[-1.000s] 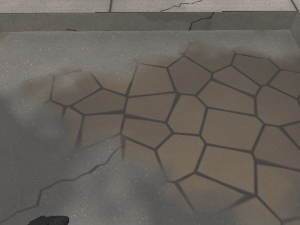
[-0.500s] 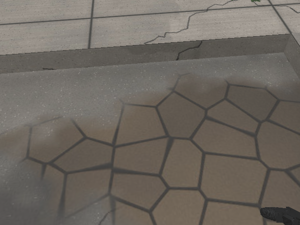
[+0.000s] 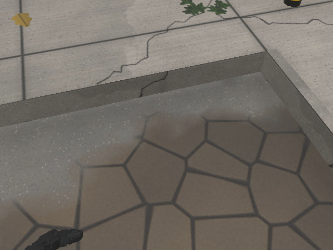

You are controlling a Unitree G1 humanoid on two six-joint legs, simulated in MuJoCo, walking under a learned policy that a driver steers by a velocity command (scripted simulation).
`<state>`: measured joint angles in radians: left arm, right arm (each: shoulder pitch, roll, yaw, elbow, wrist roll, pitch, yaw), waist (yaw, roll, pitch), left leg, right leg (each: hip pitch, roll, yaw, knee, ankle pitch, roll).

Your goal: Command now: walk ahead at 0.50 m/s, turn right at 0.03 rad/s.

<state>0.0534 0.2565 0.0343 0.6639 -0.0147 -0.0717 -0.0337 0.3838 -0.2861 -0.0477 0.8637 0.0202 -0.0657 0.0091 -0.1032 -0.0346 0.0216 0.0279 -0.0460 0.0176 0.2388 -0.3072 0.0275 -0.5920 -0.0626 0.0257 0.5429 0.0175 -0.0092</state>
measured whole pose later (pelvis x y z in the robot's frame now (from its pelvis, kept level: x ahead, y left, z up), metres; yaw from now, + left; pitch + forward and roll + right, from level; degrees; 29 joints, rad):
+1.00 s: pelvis +0.54 +0.01 +0.01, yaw +2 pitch +2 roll +1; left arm 0.05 0.27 0.04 0.76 -0.01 -0.08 -0.02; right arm 0.37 -0.28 -0.05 0.89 0.02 -0.07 0.00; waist -0.09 -0.04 0.02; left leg -0.03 -0.06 0.01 0.23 -0.24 0.04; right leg -0.62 -0.09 0.06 0.58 0.05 0.03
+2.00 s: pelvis +1.04 +0.14 +0.01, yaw +35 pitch +3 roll -1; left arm 0.10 0.27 0.04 0.75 -0.01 -0.07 0.00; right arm 0.40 -0.25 -0.04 0.76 0.01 -0.02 -0.03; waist -0.05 -0.03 -0.02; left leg -0.11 -0.10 -0.14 0.33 -0.26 0.10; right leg -0.93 -0.07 0.00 1.71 -0.44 0.09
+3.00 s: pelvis +1.65 +0.35 +0.15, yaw +5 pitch +2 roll +2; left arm 0.37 0.26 0.04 0.76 -0.02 -0.03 0.01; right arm 0.11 -0.26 -0.05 0.68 -0.01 -0.11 0.00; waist 0.04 -0.02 0.01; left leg -0.34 -0.07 0.03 0.43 -0.13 0.05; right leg -0.36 0.06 0.12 1.23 -0.40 -0.03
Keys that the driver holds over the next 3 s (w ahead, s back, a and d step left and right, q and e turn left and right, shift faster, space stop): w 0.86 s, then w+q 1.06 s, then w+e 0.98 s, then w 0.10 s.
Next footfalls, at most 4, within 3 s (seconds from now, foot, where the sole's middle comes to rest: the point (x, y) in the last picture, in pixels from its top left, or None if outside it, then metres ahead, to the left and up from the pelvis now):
0.08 right None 0.22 -0.13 -0.78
0.60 left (129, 243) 0.50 0.12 -0.78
1.10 right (181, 174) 0.79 -0.13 -0.78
1.62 left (110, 145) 0.98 0.19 -0.78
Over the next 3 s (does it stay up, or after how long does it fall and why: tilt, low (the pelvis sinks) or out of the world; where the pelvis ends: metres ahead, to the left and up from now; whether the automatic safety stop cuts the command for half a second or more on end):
stays up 1.65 0.35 0.15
